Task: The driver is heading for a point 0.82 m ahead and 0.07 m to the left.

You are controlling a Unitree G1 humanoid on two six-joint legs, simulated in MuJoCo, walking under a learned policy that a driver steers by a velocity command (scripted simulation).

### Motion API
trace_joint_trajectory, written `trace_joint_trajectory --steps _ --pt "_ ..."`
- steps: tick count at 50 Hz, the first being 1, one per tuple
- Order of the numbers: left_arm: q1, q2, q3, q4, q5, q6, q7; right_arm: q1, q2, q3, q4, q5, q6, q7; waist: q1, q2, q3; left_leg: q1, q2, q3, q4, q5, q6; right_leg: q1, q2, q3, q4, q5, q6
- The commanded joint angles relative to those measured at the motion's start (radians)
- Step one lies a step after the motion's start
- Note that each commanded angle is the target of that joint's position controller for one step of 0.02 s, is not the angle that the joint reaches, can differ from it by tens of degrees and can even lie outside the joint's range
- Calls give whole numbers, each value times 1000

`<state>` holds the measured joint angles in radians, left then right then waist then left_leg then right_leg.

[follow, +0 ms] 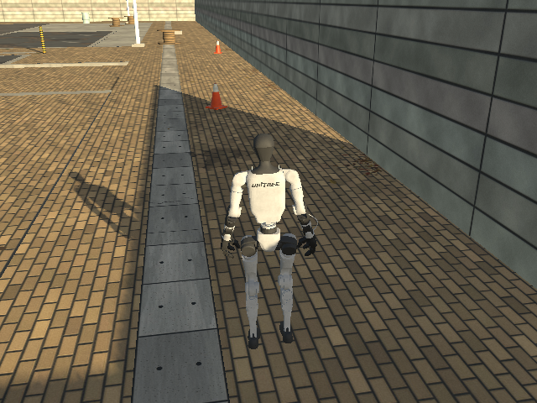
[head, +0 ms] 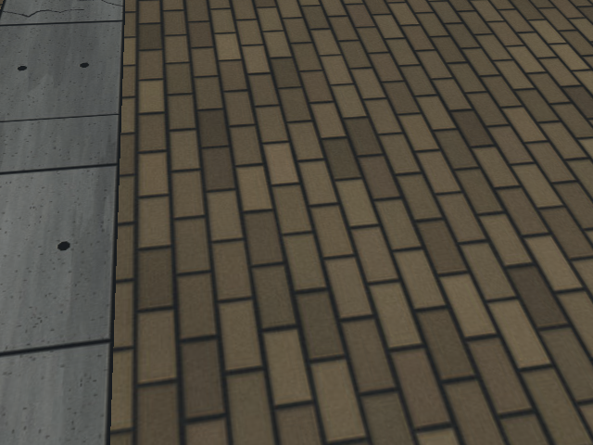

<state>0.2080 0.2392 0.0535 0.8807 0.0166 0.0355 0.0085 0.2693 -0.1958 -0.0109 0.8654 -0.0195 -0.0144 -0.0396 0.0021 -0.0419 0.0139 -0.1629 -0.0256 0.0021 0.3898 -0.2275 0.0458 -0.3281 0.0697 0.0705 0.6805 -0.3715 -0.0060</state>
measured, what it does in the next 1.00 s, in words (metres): steps on the spot: right foot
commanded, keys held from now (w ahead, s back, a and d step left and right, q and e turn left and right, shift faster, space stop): no key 1.00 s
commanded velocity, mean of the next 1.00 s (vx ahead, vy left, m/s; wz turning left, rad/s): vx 0.00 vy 0.00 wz -0.02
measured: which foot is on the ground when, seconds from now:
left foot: down 0.00-1.00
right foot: up 0.00-0.08, down 0.10-1.00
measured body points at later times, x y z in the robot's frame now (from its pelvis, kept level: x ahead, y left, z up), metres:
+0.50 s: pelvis -0.02 -0.01 +0.00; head -0.02 -0.01 +0.45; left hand +0.00 +0.23 -0.16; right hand +0.00 -0.26 -0.15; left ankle -0.01 +0.09 -0.75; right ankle -0.02 -0.13 -0.75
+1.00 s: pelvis -0.02 -0.01 +0.00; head -0.02 -0.01 +0.45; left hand -0.04 +0.21 -0.16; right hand -0.03 -0.24 -0.16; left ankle -0.01 +0.09 -0.75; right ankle -0.02 -0.13 -0.75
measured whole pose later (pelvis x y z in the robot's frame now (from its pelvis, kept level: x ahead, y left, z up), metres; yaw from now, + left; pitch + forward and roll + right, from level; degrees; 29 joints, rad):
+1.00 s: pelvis -0.02 -0.01 +0.00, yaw +0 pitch -1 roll +0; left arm 0.29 0.16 -0.01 1.16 0.01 0.00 0.04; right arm 0.29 -0.16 0.01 1.14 -0.01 0.00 -0.03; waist 0.00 0.00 0.02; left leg -0.17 -0.02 -0.01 0.39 -0.20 0.02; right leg -0.15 0.03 0.05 0.39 -0.21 -0.01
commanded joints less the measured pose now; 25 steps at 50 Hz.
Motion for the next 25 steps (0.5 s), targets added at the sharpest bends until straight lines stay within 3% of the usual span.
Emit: trace_joint_trajectory --steps 1,4,6,7,8,11,25 --pt "6 44 2 -16 -11 -7 15 4 -137 -25 -26 2 -15 -2 -7 188 -37 108 212 -149 -26 636 125 31 -27 -40 -103 -23 21" --pt "34 56 -4 22 -18 -11 28 7 -157 -34 1 7 -4 -2 9 172 -49 103 195 -160 9 608 73 179 -57 -29 -361 237 14" --pt "43 127 6 42 0 -21 33 39 -147 -36 3 9 -10 6 -29 88 -70 1 150 -149 -11 389 25 322 -159 64 -306 482 -2" --pt "26 114 4 65 -16 -21 28 48 -119 -32 22 18 -8 9 -35 12 -35 3 107 -112 -65 277 16 263 -151 55 -279 467 -24" --pt "28 74 -6 72 -16 -23 21 13 -129 -33 37 15 -3 5 -3 24 -8 22 97 -100 -58 207 7 221 -145 60 -307 400 -26" --pt "31 74 -13 111 -8 -28 28 -22 -126 -36 54 8 9 8 -3 -2 27 37 104 -102 -56 174 13 177 -139 67 -351 336 -25" --pt "55 56 -37 213 -8 -38 30 10 -98 -17 184 9 14 10 -6 39 55 9 100 -105 -88 46 -1 142 -142 77 -394 197 -39"
Keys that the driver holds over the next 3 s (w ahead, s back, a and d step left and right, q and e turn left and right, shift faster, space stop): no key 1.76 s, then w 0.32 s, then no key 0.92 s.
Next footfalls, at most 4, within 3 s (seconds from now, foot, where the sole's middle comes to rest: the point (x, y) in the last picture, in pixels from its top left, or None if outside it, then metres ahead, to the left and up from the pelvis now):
0.10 right None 0.02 -0.12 -0.78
2.42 left None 0.30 0.03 -0.78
2.70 right None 0.24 -0.16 -0.78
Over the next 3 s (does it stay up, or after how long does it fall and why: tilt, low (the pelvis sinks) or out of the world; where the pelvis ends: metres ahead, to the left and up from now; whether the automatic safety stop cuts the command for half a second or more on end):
stays up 0.24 -0.06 0.00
